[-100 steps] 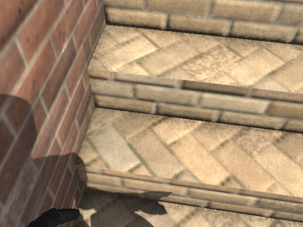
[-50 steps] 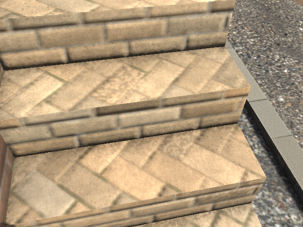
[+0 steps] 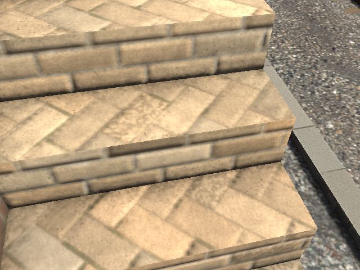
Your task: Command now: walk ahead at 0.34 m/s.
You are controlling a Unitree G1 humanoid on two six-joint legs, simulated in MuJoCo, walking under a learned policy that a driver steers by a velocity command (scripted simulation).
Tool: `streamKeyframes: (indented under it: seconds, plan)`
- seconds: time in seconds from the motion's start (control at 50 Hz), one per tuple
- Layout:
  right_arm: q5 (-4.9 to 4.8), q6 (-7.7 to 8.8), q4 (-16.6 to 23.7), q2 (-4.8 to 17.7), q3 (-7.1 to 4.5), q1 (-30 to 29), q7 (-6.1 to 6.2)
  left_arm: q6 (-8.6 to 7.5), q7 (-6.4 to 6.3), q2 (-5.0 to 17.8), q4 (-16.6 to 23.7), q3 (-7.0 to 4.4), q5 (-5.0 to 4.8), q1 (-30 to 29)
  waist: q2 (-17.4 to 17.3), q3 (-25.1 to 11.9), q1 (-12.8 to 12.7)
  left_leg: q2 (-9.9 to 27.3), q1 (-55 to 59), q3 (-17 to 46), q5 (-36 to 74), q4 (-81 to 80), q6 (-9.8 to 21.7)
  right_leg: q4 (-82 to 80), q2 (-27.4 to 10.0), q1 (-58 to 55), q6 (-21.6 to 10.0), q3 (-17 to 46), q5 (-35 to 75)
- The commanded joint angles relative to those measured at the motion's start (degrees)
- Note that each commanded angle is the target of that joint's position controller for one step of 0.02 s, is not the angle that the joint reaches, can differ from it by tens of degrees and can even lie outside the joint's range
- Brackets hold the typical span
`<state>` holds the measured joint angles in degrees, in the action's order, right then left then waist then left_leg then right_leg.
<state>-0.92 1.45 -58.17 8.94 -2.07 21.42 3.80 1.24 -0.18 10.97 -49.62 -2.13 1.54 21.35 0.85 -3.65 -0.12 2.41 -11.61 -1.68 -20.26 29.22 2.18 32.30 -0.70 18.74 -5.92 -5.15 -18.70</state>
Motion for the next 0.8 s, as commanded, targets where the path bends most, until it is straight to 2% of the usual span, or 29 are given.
streamKeyframes:
  seconds: [0.02,0.06,0.08,0.12,0.14,0.18,0.22,0.26,0.3,0.32,0.34,0.36,0.38,0.4,0.42,0.44,0.46,0.48,0.5,0.52,0.54,0.56,0.58,0.6,0.62,0.68,0.7,0.76,0.8]
  plan:
    - [-0.32,1.46,3.69,6.71,-1.74,-6.14,-0.41,-1.24,-0.46,2.22,1.24,-0.83,-0.12,8.5,-5.16,9.24,-6.01,6.26,-20.44,7.69,-15.14,-3.91,7.96,-5.84,-1.14,-10.75,-1.23,2.76,-5.29]
    - [-1.01,1.92,4.59,3.43,-0.43,-6.78,-0.87,-0.99,-1.11,7.56,-0.51,-2.52,-0.4,14.27,16.17,5.19,-7.83,-1.19,-28.97,-3.09,-2.35,18.29,4.72,-22.88,-13.39,-19.3,-5.46,25.18,-19.04]
    - [0.35,2.04,5.14,2.53,-0.05,-8.64,-1.56,-1.12,-1.39,6.85,-1.44,-2.6,-0.8,16.89,17.56,4.08,-9.2,-1.89,-31.09,-4.04,-0.31,29.25,4.67,-26.07,-16.14,-20.86,-8.15,31.19,-19.87]
    - [2.42,3.26,4.56,3.22,-1.02,-7.37,-2.73,-2.68,-2.3,6.38,-1.57,-2.08,0.1,14.41,5.54,4.15,-6.5,-1.65,-34.16,0.31,-0.37,58.7,2.38,-24.04,-17.1,-18.05,-11.74,26.69,-7.03]
    - [2.16,3.79,6.5,2.68,-1.19,-9.17,-3.08,-4.04,-2.14,7.69,-1.98,-2.41,0.57,11.32,2.15,5.38,-3.85,-1.03,-38.8,2.71,0.8,72.29,2.87,-22.9,-17.33,-16.79,-12.03,25.0,-0.14]
    - [1.81,3.55,13.17,-0.88,0.14,-17.4,-1.9,-6.44,-0.88,8.93,-5.16,-3.22,1.1,11.17,1.24,6.14,-2.2,-2.57,-53.73,6.71,-2.26,96.92,5.8,-20.39,-19.47,-20.19,-9.78,21.77,5.47]
    - [1.63,3.28,17.41,-1.49,0.92,-20.71,-1.27,-7.51,-0.35,4.83,-7.89,-1.94,1.47,13.02,-0.44,5.72,-2.47,-3.51,-65.58,9.44,-4.86,110.9,8.7,-19.57,-19.91,-24.58,-7.96,20.43,3.41]
    - [1.02,2.54,20.66,-1.97,1.44,-23.53,-1.27,-8.58,-0.6,5.45,-9.18,-1.52,2.36,10.9,-1.23,8.92,-1.88,-4.19,-75.39,11.07,-10.02,116.48,9.04,-20.61,-20.42,-24.4,-6.2,17.84,1.71]
    - [0.66,2.13,24.69,-2.91,2.75,-28.29,-1.03,-9.27,-0.31,5.63,-9.37,-0.67,1.9,7.13,-1.87,11.08,-0.38,-3.34,-75.68,7.2,-10.57,112.8,8.82,-24.72,-19.47,-15.81,-4.23,13.09,2.14]
    - [0.56,1.63,26.45,-2.76,3.3,-30.79,-0.96,-9.59,-0.26,5.93,-9.29,-0.28,1.54,4.83,-3.36,13.1,0.5,-2.45,-71.28,3.16,-9.08,106.18,7.71,-28.5,-17.54,-8.09,-3.76,9.66,3.23]
    - [0.8,0.97,29.33,-2.5,4.18,-34.01,-0.78,-9.82,-0.06,4.94,-10.0,0.39,-0.1,1.47,-3.51,16.21,2.7,0.3,-60.72,-1.23,-6.9,89.23,7.09,-33.88,-13.78,3.36,-2.6,4.51,7.29]
    - [0.87,-0.1,29.64,-1.5,4.18,-33.97,-0.91,-9.9,-0.63,4.74,-10.47,0.72,-1.03,2.27,-1.41,14.59,1.56,0.71,-52.54,-5.87,-4.23,82.18,6.54,-37.74,-11.84,6.75,-4.3,2.75,16.99]
    - [-0.78,-0.68,30.13,-1.84,5.93,-32.77,-1.27,-9.04,-1.64,4.75,-10.61,1.12,-3.22,-0.44,0.17,13.65,3.07,2.05,-31.81,-9.87,-5.62,54.51,7.14,-43.08,-7.59,14.27,-5.25,-2.39,30.14]
    - [-2.48,-0.28,26.65,-2.9,6.03,-26.73,-0.95,-8.75,-2.34,4.8,-9.99,1.48,-5.39,3.55,2.25,3.75,3.52,-3.48,-15.72,-11.04,-0.43,50.98,7.6,-34.91,-9.82,10.94,-8.09,-0.03,70.22]
    - [-2.48,-0.03,21.3,-0.3,4.63,-12.97,-0.79,-9.35,-2.53,9.55,-9.32,0.32,-5.36,4.52,6.1,-7.22,7.76,-6.55,-10.0,-11.28,1.38,47.66,7.08,-21.27,-11.57,-2.61,-8.05,0.32,103.81]
    - [-1.96,0.58,17.31,1.99,3.65,-2.08,-0.99,-9.48,-1.6,17.24,-9.18,-2.61,-5.89,1.92,13.37,-16.33,12.22,-9.06,-7.82,-9.22,0.59,36.45,5.74,-6.6,-13.1,-15.76,-6.56,-1.35,116.85]
    - [0.6,0.77,15.14,8.23,1.73,1.85,-0.7,-9.34,-0.13,16.09,-8.93,-3.55,-4.94,5.62,7.56,-21.87,10.04,-6.92,-2.28,5.56,-3.23,26.07,6.27,8.54,-10.58,-16.66,-4.41,3.09,100.05]
    - [2.77,-0.18,12.14,16.48,-1.01,6.68,0.89,-9.4,2.28,8.99,-6.28,-2.85,-3.95,7.77,-14.46,-25.73,7.9,8.57,9.25,38.07,1.44,6.5,12.67,30.01,-1.4,-1.43,-1.3,6.16,58.57]
    - [1.8,-1.22,10.88,16.43,-2.1,2.58,2.13,-8.56,3.93,7.32,-5.44,-3.4,-0.35,1.17,-14.45,-22.68,8.21,11.25,6.0,55.55,-10.28,-10.42,18.89,58.31,8.3,10.46,0.07,11.66,19.02]
    - [0.93,0.43,8.79,15.39,-2.89,-3.08,0.87,-7.26,4.38,0.7,-0.16,-2.11,2.65,-4.91,-5.62,-13.01,4.67,11.3,-1.36,51.35,-23.66,-8.82,17.06,77.35,8.79,22.16,0.51,16.5,15.1]
    - [0.41,1.08,4.94,10.51,-2.1,-5.29,-0.35,-6.36,3.53,-3.95,2.64,-0.63,4.21,-9.95,-0.29,-2.4,1.43,10.84,-8.18,43.94,-29.58,-3.53,14.38,81.03,7.48,31.72,-1.61,15.76,16.86]
    - [1.16,2.35,2.32,5.63,-0.87,-4.84,-0.93,-6.53,2.79,-7.28,6.18,0.83,4.1,-14.06,0.56,5.0,0.21,10.42,-14.13,35.47,-24.27,-1.61,13.3,84.26,7.14,38.46,-3.75,15.08,16.18]
    - [2.07,3.42,-0.16,-0.62,0.76,-4.56,-1.74,-6.42,2.18,-9.59,7.54,2.03,3.42,-14.91,-0.24,6.63,-1.63,9.29,-15.95,30.71,-17.99,-1.31,11.31,91.77,7.57,42.98,-5.09,16.29,14.35]
    - [2.1,4.64,-1.68,-2.94,1.34,-4.06,-2.64,-5.7,1.75,-9.84,6.94,2.34,3.14,-12.05,-0.14,6.13,-3.18,7.51,-14.36,25.13,-12.27,-2.25,9.06,94.38,7.38,45.1,-5.94,17.14,14.36]
    - [1.74,6.14,-1.65,-2.19,1.15,-3.78,-2.94,-4.83,1.57,-7.53,6.74,1.72,1.63,-8.94,-2.1,6.05,-3.96,7.83,-12.04,21.51,-4.87,-5.23,9.16,97.82,8.15,47.22,-5.17,16.17,10.11]
    - [0.49,8.37,-0.98,0.8,0.89,-3.12,-2.8,-3.12,1.13,-5.56,9.07,1.6,0.56,-11.92,0.97,8.84,-6.01,9.35,-12.29,14.98,-1.42,-10.15,8.76,94.11,5.79,53.59,-2.43,15.32,7.07]
    - [0.05,8.41,-1.89,1.71,0.94,1.89,-2.34,-2.55,0.3,-7.33,9.47,2.18,-0.3,-15.0,-1.08,8.55,-3.4,11.05,-9.94,14.63,1.19,-12.7,10.42,105.23,7.26,58.24,-2.69,12.03,4.1]
    - [-0.72,8.47,-1.41,3.86,1.26,6.64,-1.8,-2.19,-0.49,-9.91,15.01,3.73,-1.18,-24.85,-1.91,13.23,-2.05,11.57,-6.73,11.16,-3.36,-17.29,8.75,104.36,4.66,69.94,-3.15,10.8,0.93]
    - [-1.14,7.33,-2.1,3.03,1.38,8.73,-1.19,-1.23,0.48,-10.53,18.75,4.6,-0.1,-27.38,0.48,10.94,-2.05,8.32,-4.66,7.36,-4.59,-19.24,5.87,89.94,0.54,67.48,-2.44,7.19,3.6]
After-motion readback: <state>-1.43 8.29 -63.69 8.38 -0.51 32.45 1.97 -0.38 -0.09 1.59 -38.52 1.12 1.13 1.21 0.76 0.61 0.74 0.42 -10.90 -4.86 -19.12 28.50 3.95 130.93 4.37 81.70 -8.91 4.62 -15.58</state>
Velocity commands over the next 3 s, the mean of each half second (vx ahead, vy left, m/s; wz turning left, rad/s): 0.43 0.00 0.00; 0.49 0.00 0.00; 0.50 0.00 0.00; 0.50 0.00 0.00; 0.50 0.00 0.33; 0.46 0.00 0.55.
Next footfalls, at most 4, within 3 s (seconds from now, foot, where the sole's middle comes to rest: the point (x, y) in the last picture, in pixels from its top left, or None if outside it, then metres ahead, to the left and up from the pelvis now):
0.44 left None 0.29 0.13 -0.58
1.02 right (210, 205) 0.59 -0.06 -0.38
1.48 left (127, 115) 0.76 0.18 -0.19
2.02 right None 1.08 -0.06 0.01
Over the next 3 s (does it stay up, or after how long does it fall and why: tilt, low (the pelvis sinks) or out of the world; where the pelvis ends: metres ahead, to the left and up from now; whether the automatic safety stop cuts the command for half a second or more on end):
stays up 1.27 0.24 0.98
